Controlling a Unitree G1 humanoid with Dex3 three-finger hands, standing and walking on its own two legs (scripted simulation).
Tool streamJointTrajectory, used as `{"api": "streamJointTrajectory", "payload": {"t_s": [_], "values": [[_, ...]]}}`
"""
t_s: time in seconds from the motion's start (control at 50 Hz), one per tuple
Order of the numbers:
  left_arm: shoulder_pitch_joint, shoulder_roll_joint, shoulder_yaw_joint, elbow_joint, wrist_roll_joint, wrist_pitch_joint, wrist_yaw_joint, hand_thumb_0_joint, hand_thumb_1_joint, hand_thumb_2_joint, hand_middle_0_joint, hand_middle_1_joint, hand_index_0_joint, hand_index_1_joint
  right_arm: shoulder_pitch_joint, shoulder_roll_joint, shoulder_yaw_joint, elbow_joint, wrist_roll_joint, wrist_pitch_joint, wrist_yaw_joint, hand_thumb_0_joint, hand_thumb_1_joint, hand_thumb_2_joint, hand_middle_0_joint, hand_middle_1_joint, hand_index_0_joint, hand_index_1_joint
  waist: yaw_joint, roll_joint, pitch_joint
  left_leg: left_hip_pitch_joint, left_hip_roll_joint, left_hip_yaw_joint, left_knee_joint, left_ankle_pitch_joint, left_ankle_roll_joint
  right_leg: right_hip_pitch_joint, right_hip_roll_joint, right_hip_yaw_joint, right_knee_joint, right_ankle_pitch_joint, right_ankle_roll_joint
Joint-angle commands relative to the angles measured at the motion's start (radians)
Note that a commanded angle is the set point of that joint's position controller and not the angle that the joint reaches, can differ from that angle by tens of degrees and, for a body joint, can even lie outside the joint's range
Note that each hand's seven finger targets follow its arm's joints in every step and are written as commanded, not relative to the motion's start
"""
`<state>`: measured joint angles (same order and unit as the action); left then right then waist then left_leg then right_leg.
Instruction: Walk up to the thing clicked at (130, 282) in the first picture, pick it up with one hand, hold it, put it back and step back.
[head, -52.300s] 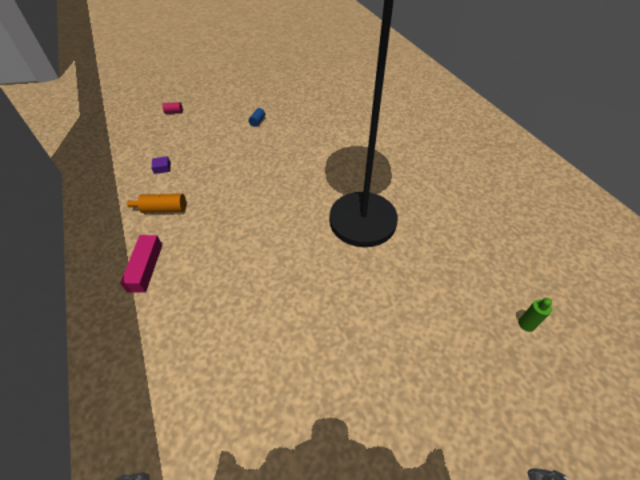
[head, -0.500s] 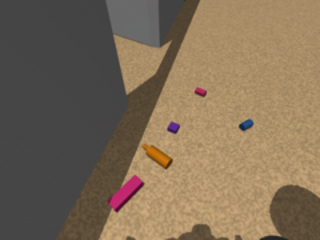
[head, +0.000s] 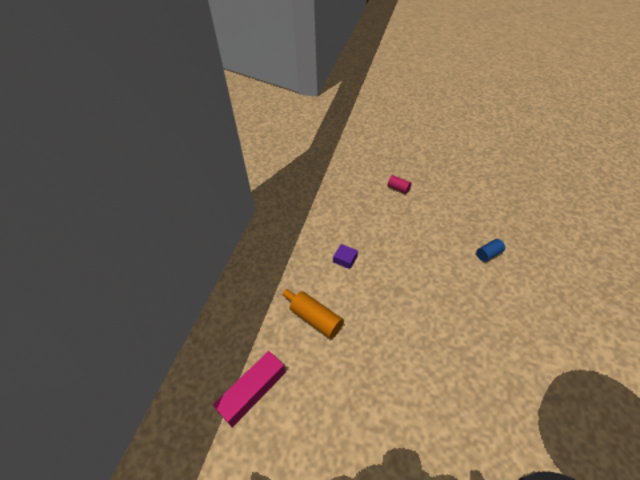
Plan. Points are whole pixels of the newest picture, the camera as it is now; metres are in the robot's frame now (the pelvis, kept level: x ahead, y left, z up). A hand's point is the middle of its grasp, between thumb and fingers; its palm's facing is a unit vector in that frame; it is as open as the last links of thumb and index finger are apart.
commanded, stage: stand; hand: left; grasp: from above
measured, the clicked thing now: (251, 387) +0.46 +0.26 -0.75
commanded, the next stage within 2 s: step back in 0.06 s
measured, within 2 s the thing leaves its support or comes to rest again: neither
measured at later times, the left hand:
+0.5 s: hand out of the picture +0.08 +0.31 -0.18, palm faces -0.01 -0.94 -0.35, open 7.3 cm
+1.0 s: hand out of the picture -0.05 +0.30 -0.15, palm faces -0.04 -0.92 -0.40, open 7.4 cm
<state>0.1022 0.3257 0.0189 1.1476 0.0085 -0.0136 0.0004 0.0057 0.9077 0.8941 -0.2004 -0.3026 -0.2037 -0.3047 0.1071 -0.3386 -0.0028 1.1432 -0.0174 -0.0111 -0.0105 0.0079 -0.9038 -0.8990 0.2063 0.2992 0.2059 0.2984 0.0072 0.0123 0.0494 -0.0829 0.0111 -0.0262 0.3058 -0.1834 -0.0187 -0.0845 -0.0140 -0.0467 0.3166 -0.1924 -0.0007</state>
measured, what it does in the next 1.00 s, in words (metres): walks backwards: right foot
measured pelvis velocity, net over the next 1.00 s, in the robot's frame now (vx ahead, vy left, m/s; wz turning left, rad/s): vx -0.17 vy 0.05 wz -0.06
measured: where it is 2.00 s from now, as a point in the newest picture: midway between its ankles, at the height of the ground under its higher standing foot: outside the picture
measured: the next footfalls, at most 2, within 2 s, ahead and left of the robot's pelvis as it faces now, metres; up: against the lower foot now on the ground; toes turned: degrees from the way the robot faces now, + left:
right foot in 0.78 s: -0.09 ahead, -0.07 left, +0.00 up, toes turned -1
left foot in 1.14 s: -0.20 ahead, +0.18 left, +0.00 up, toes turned -4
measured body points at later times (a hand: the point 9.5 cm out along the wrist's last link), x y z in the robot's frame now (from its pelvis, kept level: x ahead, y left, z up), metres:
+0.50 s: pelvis -0.07 +0.05 -0.02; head +0.01 +0.08 +0.42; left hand +0.08 +0.36 -0.16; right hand -0.01 -0.27 -0.13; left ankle -0.07 +0.14 -0.75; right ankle -0.08 -0.09 -0.68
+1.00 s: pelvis -0.17 +0.05 -0.02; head -0.12 +0.03 +0.43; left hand -0.05 +0.35 -0.12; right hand -0.09 -0.28 -0.14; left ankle -0.21 +0.19 -0.67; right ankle -0.13 -0.07 -0.75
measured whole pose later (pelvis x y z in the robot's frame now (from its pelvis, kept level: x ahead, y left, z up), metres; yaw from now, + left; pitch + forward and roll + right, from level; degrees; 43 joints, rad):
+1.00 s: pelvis -0.17 +0.05 -0.02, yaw -3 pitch -2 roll +2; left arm 0.15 0.34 0.07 0.83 0.03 0.04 0.01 0.01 0.90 0.89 -0.20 -0.30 -0.21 -0.31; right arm 0.15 -0.41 -0.05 0.88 0.01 0.04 -0.02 0.01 -0.90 -0.90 0.21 0.30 0.21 0.30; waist 0.02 0.01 0.15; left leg -0.43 -0.13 -0.15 1.16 -0.49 -0.01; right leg -0.32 0.00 0.05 0.58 -0.23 -0.03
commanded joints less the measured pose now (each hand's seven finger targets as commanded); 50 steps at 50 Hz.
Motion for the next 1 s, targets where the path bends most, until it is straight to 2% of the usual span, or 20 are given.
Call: {"api": "streamJointTrajectory", "payload": {"t_s": [0.0, 0.04, 0.12, 0.2, 0.26, 0.28, 0.3, 0.32, 0.34, 0.36, 0.38, 0.46, 0.62, 0.7, 0.76, 0.78, 0.8, 0.82, 0.9, 0.98], "values": [[-0.032, 0.208, 0.037, -0.053, 0.002, -0.017, 0.016, 0.0, 0.9, 0.9, -0.2, -0.3, -0.2, -0.3, -0.034, -0.203, -0.035, -0.05, 0.003, -0.016, -0.008, 0.0, -0.9, -0.9, 0.2, 0.3, 0.2, 0.3, -0.003, -0.013, -0.055, -0.017, 0.111, -0.078, -0.04, 0.153, 0.032, 0.012, -0.12, 0.097, -0.056, 0.148, -0.015], [-0.027, 0.291, 0.083, -0.078, -0.017, -0.009, 0.021, 0.0, 0.9, 0.9, -0.2, -0.3, -0.2, -0.3, -0.07, -0.256, -0.055, -0.079, 0.014, 0.001, 0.001, 0.0, -0.9, -0.9, 0.2, 0.3, 0.2, 0.3, -0.004, -0.026, 0.057, -0.109, 0.088, -0.084, 0.069, 0.282, 0.053, -0.059, -0.118, 0.125, 0.024, 0.317, -0.028], [-0.017, 0.294, 0.097, -0.134, -0.018, -0.002, 0.029, 0.0, 0.9, 0.9, -0.2, -0.3, -0.2, -0.3, -0.027, -0.22, -0.061, -0.123, 0.028, 0.018, 0.004, 0.0, -0.9, -0.9, 0.2, 0.3, 0.2, 0.3, -0.018, -0.072, -0.079, -0.11, 0.023, -0.025, 0.264, 0.258, 0.051, -0.019, -0.19, 0.168, 0.056, 0.459, -0.121], [-0.107, 0.318, 0.107, -0.234, 0.014, 0.01, 0.03, 0.0, 0.9, 0.9, -0.2, -0.3, -0.2, -0.3, 0.047, -0.225, -0.082, -0.16, 0.016, 0.051, 0.016, 0.0, -0.9, -0.9, 0.2, 0.3, 0.2, 0.3, -0.036, -0.192, -0.109, -0.162, -0.045, -0.032, 0.567, -0.31, 0.059, -0.13, -0.355, 0.285, 0.049, 0.39, -0.255], [-0.138, 0.287, 0.1, -0.267, 0.015, 0.018, 0.028, 0.0, 0.9, 0.9, -0.2, -0.3, -0.2, -0.3, 0.087, -0.215, -0.086, -0.178, 0.023, 0.045, 0.02, 0.0, -0.9, -0.9, 0.2, 0.3, 0.2, 0.3, -0.054, -0.186, -0.113, -0.178, -0.023, -0.031, 0.441, -0.233, 0.07, -0.107, -0.284, 0.189, 0.155, 0.402, -0.196], [-0.13, 0.283, 0.096, -0.275, 0.013, 0.024, 0.027, 0.0, 0.9, 0.9, -0.2, -0.3, -0.2, -0.3, 0.085, -0.218, -0.089, -0.184, 0.018, 0.039, 0.018, 0.0, -0.9, -0.9, 0.2, 0.3, 0.2, 0.3, -0.046, -0.162, -0.111, -0.17, -0.018, -0.02, 0.342, -0.096, 0.068, -0.102, -0.246, 0.16, 0.208, 0.386, -0.162], [-0.111, 0.275, 0.093, -0.284, 0.006, 0.032, 0.025, 0.0, 0.9, 0.9, -0.2, -0.3, -0.2, -0.3, 0.087, -0.227, -0.091, -0.195, 0.013, 0.031, 0.014, 0.0, -0.9, -0.9, 0.2, 0.3, 0.2, 0.3, -0.044, -0.091, -0.107, -0.164, 0.029, -0.045, 0.197, 0.213, 0.069, -0.093, -0.176, 0.112, 0.287, 0.32, -0.109], [-0.109, 0.241, 0.086, -0.297, -0.008, 0.041, 0.025, 0.0, 0.9, 0.9, -0.2, -0.3, -0.2, -0.3, 0.064, -0.278, -0.107, -0.208, -0.005, 0.026, 0.008, 0.0, -0.9, -0.9, 0.2, 0.3, 0.2, 0.3, -0.036, 0.055, -0.105, -0.125, 0.13, -0.193, 0.141, 0.441, 0.109, -0.173, -0.055, 0.058, 0.431, 0.187, -0.056], [-0.115, 0.211, 0.083, -0.305, -0.013, 0.05, 0.03, 0.0, 0.9, 0.9, -0.2, -0.3, -0.2, -0.3, 0.071, -0.334, -0.118, -0.212, -0.01, 0.023, 0.006, 0.0, -0.9, -0.9, 0.2, 0.3, 0.2, 0.3, -0.047, 0.173, -0.074, -0.05, 0.233, -0.353, 0.087, 0.617, 0.174, -0.326, 0.096, 0.073, 0.57, -0.19, -0.028], [-0.08, 0.209, 0.083, -0.303, -0.005, 0.063, 0.038, 0.0, 0.9, 0.9, -0.2, -0.3, -0.2, -0.3, 0.09, -0.339, -0.122, -0.219, -0.018, 0.018, 0.002, 0.0, -0.9, -0.9, 0.2, 0.3, 0.2, 0.3, -0.039, 0.122, -0.089, -0.029, 0.285, -0.365, 0.107, 0.682, 0.231, -0.354, 0.107, 0.165, 0.694, -0.453, -0.032], [-0.051, 0.199, 0.077, -0.305, -0.004, 0.064, 0.044, 0.0, 0.9, 0.9, -0.2, -0.3, -0.2, -0.3, 0.084, -0.35, -0.123, -0.231, -0.015, 0.016, -0.003, 0.0, -0.9, -0.9, 0.2, 0.3, 0.2, 0.3, -0.041, 0.135, -0.1, -0.005, 0.302, -0.368, 0.131, 0.779, 0.234, -0.389, 0.115, 0.203, 0.751, -0.485, -0.031], [-0.008, 0.231, 0.086, -0.289, -0.016, 0.068, 0.046, 0.0, 0.9, 0.9, -0.2, -0.3, -0.2, -0.3, -0.018, -0.276, -0.109, -0.286, -0.018, 0.017, -0.024, 0.0, -0.9, -0.9, 0.2, 0.3, 0.2, 0.3, 0.01, 0.149, -0.102, 0.043, 0.201, -0.22, 0.165, 0.647, 0.186, -0.433, 0.115, 0.255, 0.862, -0.323, -0.029], [-0.025, 0.226, 0.096, -0.348, 0.004, 0.042, 0.035, 0.0, 0.9, 0.9, -0.2, -0.3, -0.2, -0.3, 0.093, -0.274, -0.117, -0.319, -0.002, 0.02, -0.034, 0.0, -0.9, -0.9, 0.2, 0.3, 0.2, 0.3, -0.065, 0.089, -0.099, 0.131, 0.248, -0.227, 0.211, 0.613, 0.27, -0.395, 0.069, 0.164, 0.599, -0.325, 0.017], [0.063, 0.219, 0.102, -0.33, 0.013, 0.034, 0.025, 0.0, 0.9, 0.9, -0.2, -0.3, -0.2, -0.3, 0.031, -0.291, -0.117, -0.35, 0.001, 0.026, -0.024, 0.0, -0.9, -0.9, 0.2, 0.3, 0.2, 0.3, -0.028, 0.098, -0.131, 0.009, 0.222, -0.197, 0.241, 0.397, 0.234, -0.228, 0.037, 0.098, 0.347, -0.221, -0.014], [0.131, 0.237, 0.116, -0.299, 0.024, 0.024, 0.022, 0.0, 0.9, 0.9, -0.2, -0.3, -0.2, -0.3, -0.017, -0.271, -0.106, -0.356, 0.016, 0.036, -0.014, 0.0, -0.9, -0.9, 0.2, 0.3, 0.2, 0.3, 0.01, 0.027, -0.123, -0.23, 0.156, -0.156, 0.289, 0.146, 0.143, -0.01, 0.004, 0.147, 0.168, 0.065, -0.068], [0.138, 0.291, 0.128, -0.315, 0.029, 0.021, 0.021, 0.0, 0.9, 0.9, -0.2, -0.3, -0.2, -0.3, -0.028, -0.252, -0.099, -0.37, 0.024, 0.036, -0.012, 0.0, -0.9, -0.9, 0.2, 0.3, 0.2, 0.3, 0.019, -0.104, -0.118, -0.338, 0.059, -0.096, 0.416, -0.023, 0.088, -0.004, -0.135, 0.353, 0.125, 0.122, -0.146], [0.081, 0.359, 0.14, -0.337, 0.018, 0.024, 0.016, 0.0, 0.9, 0.9, -0.2, -0.3, -0.2, -0.3, -0.038, -0.217, -0.096, -0.369, 0.024, 0.041, -0.015, 0.0, -0.9, -0.9, 0.2, 0.3, 0.2, 0.3, 0.028, -0.266, -0.05, -0.366, -0.111, -0.002, 0.635, -0.334, 0.033, -0.15, -0.321, 0.549, 0.009, 0.123, -0.291], [0.011, 0.387, 0.142, -0.383, 0.033, 0.017, 0.02, 0.0, 0.9, 0.9, -0.2, -0.3, -0.2, -0.3, -0.021, -0.241, -0.107, -0.355, 0.016, 0.049, -0.02, 0.0, -0.9, -0.9, 0.2, 0.3, 0.2, 0.3, 0.028, -0.28, -0.004, -0.31, -0.114, -0.099, 0.855, -0.455, 0.018, -0.304, -0.408, 0.658, -0.015, 0.167, -0.363], [-0.061, 0.27, 0.128, -0.417, 0.021, 0.018, 0.03, 0.0, 0.9, 0.9, -0.2, -0.3, -0.2, -0.3, 0.087, -0.233, -0.093, -0.3, 0.027, 0.043, -0.014, 0.0, -0.9, -0.9, 0.2, 0.3, 0.2, 0.3, -0.03, -0.136, -0.013, -0.372, -0.154, -0.152, 0.927, -0.313, 0.014, -0.203, -0.205, 0.32, 0.071, 0.28, -0.219], [0.034, 0.249, 0.12, -0.43, 0.031, 0.025, 0.031, 0.0, 0.9, 0.9, -0.2, -0.3, -0.2, -0.3, 0.079, -0.226, -0.077, -0.326, 0.026, 0.033, -0.022, 0.0, -0.9, -0.9, 0.2, 0.3, 0.2, 0.3, 0.028, -0.141, -0.079, -0.419, -0.116, -0.095, 0.718, -0.33, -0.011, 0.012, -0.179, 0.283, 0.128, 0.314, -0.211]]}}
